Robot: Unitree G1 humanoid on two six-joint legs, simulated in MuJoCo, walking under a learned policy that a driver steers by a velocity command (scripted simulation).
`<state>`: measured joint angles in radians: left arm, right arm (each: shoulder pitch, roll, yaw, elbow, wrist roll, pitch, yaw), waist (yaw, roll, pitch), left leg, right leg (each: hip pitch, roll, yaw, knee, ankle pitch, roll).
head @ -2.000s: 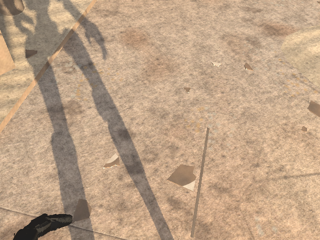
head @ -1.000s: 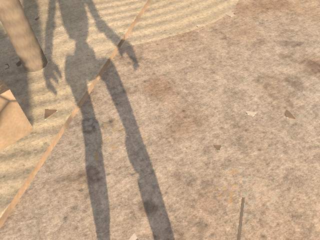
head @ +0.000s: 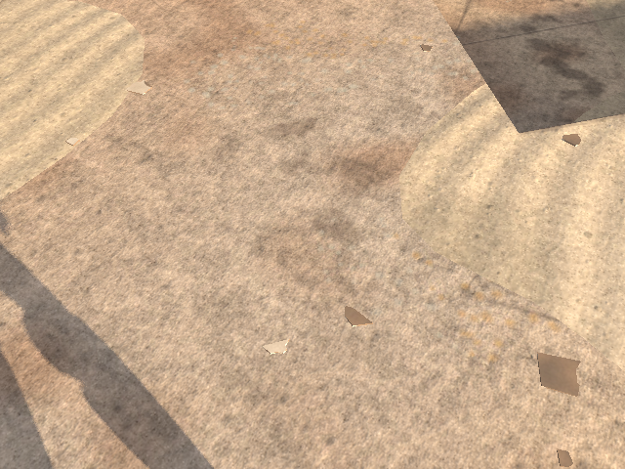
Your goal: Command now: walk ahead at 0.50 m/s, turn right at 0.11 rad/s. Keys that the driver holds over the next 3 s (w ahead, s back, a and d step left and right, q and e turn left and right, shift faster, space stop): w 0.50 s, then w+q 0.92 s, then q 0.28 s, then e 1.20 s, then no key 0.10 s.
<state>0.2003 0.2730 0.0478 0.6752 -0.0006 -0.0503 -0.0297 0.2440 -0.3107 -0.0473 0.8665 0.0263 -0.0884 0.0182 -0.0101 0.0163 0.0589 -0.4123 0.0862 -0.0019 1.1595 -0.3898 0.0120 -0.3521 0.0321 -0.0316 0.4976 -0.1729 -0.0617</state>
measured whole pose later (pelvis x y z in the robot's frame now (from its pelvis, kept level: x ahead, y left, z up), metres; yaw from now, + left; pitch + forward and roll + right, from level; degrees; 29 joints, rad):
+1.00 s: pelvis +0.57 +0.04 +0.00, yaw +13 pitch +1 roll -1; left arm 0.13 0.26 0.05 0.74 0.01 -0.10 -0.01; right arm 0.34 -0.31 -0.06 0.86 0.03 -0.05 -0.01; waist -0.03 0.04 0.03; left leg -0.38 0.00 -0.07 1.14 -0.42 0.03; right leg -0.34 0.00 -0.05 0.48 -0.17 -0.01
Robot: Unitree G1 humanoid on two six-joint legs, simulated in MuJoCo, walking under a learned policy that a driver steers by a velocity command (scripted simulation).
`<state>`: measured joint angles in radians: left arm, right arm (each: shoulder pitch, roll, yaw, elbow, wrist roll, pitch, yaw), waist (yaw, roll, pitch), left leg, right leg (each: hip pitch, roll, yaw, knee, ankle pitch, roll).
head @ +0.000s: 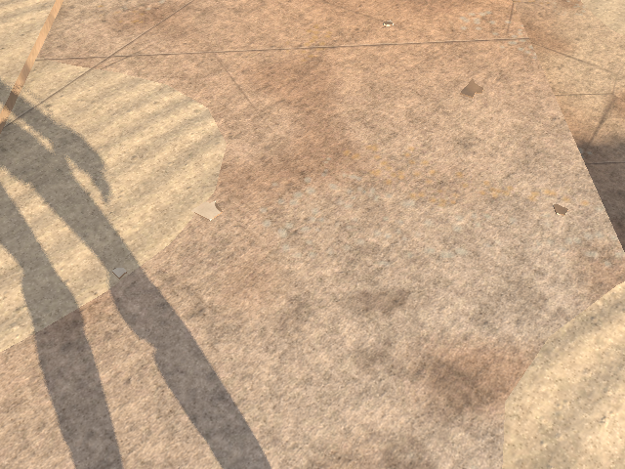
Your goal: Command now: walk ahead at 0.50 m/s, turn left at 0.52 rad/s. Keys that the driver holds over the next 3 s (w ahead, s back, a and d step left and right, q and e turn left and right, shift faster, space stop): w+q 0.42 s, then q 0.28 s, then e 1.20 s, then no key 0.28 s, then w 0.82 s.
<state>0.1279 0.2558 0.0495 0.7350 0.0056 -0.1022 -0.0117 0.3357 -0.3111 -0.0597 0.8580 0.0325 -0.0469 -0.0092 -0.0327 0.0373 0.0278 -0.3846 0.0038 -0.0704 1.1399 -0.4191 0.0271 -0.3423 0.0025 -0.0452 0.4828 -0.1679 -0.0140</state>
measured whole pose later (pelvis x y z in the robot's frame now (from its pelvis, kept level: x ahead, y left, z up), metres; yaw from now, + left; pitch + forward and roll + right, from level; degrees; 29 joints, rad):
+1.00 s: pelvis +0.43 +0.11 +0.00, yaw +25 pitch +1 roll +0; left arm 0.12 0.25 0.03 0.77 0.00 -0.04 -0.02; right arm 0.16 -0.27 -0.05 0.73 -0.01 0.03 -0.03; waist 0.01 0.01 0.04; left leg -0.33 -0.07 -0.09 0.89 -0.58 -0.04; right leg -0.40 0.05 0.06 0.50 -0.12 -0.03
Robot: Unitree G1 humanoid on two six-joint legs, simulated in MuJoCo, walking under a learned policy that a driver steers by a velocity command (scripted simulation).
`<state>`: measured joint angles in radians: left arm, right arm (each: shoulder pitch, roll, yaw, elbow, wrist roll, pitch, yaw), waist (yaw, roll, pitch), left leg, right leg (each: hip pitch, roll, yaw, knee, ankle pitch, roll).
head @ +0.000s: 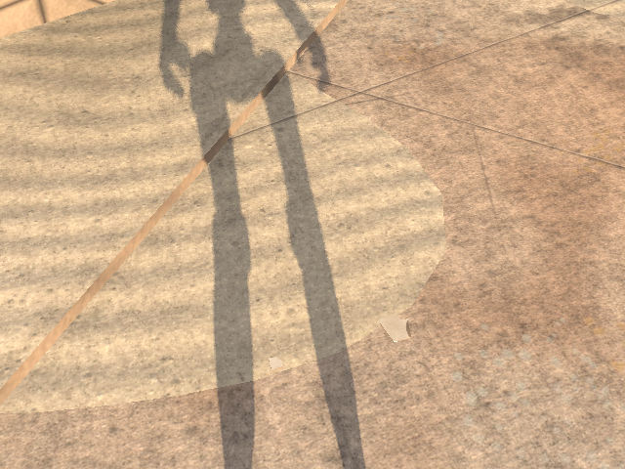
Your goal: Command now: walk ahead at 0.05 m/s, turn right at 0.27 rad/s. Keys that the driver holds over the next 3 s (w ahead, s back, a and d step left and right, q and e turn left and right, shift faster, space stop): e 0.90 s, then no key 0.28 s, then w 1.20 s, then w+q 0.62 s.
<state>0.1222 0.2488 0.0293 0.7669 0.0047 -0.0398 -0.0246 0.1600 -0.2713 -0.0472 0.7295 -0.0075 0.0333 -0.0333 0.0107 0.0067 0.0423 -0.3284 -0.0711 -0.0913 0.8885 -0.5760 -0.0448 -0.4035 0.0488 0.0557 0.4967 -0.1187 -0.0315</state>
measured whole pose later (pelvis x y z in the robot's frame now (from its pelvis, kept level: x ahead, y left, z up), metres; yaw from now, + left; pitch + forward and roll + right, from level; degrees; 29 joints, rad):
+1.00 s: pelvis +0.01 +0.00 +0.01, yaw -34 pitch +2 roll +1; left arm 0.15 0.32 0.07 0.65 -0.01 0.04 0.02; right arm 0.14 -0.31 -0.08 0.72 0.00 0.00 -0.02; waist 0.02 0.01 0.05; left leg -0.43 0.00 -0.08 0.76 -0.35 -0.09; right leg -0.29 0.08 0.14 0.49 -0.22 -0.04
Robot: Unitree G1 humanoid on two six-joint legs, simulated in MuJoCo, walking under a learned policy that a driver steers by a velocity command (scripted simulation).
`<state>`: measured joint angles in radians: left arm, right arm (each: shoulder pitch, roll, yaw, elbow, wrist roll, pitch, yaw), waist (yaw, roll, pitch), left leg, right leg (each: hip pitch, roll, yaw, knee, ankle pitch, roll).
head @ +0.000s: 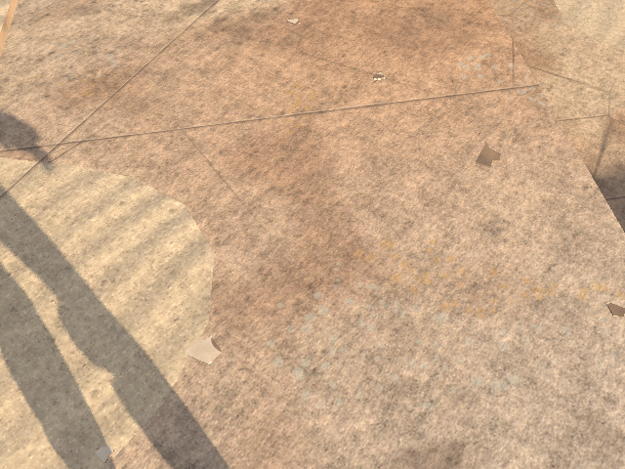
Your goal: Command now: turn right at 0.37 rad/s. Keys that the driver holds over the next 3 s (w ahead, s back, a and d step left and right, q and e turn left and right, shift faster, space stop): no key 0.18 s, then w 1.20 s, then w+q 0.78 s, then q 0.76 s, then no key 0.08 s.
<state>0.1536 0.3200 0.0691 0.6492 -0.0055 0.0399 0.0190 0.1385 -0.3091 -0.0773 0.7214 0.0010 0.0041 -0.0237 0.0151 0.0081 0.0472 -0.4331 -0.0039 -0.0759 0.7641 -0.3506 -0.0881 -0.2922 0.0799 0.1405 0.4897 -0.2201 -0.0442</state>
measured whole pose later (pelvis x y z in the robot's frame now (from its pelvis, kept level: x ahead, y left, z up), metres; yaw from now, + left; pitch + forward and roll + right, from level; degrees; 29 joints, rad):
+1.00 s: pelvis +0.29 +0.04 +0.00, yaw -3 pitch +0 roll +1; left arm 0.29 0.31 0.04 0.78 -0.02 -0.07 0.00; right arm 0.23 -0.28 -0.04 0.74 -0.01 -0.08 0.04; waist 0.00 -0.04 0.05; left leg -0.29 -0.06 0.06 0.43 -0.15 0.07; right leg -0.46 -0.08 0.04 1.15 -0.32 -0.02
